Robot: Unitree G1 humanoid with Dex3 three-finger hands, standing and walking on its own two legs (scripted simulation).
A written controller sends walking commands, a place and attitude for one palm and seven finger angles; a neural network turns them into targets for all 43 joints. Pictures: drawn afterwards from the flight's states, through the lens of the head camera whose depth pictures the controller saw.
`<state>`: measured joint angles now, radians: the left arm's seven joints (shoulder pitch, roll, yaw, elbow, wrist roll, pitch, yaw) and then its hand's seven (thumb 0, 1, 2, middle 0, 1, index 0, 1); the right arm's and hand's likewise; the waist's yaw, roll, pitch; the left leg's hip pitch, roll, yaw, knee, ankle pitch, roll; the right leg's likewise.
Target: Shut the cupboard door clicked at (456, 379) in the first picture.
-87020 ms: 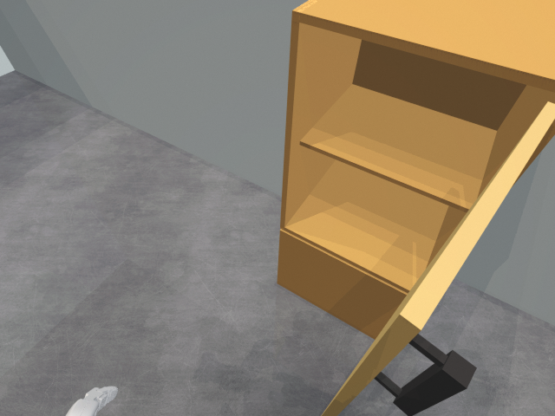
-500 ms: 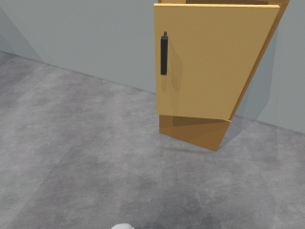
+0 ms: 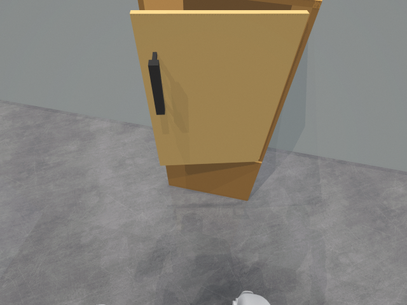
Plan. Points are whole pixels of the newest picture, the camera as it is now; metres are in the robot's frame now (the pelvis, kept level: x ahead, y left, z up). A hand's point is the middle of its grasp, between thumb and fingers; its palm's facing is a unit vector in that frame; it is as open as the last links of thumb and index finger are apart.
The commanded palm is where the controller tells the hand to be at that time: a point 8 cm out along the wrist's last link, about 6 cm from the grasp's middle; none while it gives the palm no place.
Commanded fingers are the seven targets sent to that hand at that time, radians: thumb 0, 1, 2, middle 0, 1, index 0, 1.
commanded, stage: take the last steps up to it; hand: left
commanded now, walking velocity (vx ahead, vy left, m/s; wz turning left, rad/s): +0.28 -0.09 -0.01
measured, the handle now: (157, 84) +0.64 +0.13 +0.06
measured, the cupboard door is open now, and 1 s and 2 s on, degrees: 16 16 16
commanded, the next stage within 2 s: come to a stop and stand still in 0.32 s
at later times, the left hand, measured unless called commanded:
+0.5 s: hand out of the picture +0.15 +0.11 -0.20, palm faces +0.10 -0.99 -0.13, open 7.3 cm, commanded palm none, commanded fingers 0.00 0.90 0.90 -0.20 -0.30 -0.20 -0.30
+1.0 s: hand (146, 262) +0.24 +0.14 -0.17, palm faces +0.10 -0.96 -0.25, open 7.4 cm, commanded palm none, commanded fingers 0.00 0.90 0.90 -0.20 -0.30 -0.20 -0.30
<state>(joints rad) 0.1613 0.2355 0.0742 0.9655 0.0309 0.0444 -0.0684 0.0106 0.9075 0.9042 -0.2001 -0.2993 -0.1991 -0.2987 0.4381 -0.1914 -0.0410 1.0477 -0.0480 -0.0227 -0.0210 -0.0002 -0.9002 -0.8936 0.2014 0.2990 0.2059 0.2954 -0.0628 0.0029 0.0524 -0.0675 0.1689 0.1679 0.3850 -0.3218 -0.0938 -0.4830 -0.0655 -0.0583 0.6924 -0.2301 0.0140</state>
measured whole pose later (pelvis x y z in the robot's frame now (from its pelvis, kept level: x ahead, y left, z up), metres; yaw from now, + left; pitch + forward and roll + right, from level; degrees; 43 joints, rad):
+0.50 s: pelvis +0.18 -0.05 -0.01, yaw +2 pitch -1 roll -1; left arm 0.32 0.15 0.02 1.12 0.01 -0.01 0.02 0.01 0.91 0.90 -0.20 -0.30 -0.20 -0.30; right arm 0.15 -0.13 0.00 0.98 -0.03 -0.05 -0.02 0.00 -0.91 -0.89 0.20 0.30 0.20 0.29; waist 0.02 -0.05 0.05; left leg -0.33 0.03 0.13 0.60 -0.26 0.06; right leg -0.21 0.01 -0.08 0.77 -0.52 -0.02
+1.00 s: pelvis +0.19 -0.06 +0.00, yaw +3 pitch +1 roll +1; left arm 0.17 0.21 0.05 0.98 0.03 0.02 0.04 0.01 0.90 0.90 -0.21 -0.30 -0.21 -0.30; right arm 0.15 -0.23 -0.05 1.00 -0.01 0.06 -0.02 0.00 -0.91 -0.89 0.20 0.30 0.20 0.29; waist 0.02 -0.03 0.10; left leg -0.30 -0.02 0.02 0.71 -0.44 -0.04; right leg -0.25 -0.06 0.01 0.51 -0.26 0.03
